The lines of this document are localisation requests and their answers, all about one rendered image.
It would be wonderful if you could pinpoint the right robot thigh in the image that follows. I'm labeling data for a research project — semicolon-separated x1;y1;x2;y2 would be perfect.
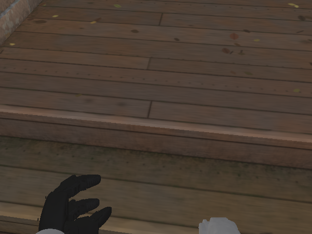
198;217;241;234

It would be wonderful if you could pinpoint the left robot hand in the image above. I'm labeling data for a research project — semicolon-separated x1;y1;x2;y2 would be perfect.
37;175;112;234

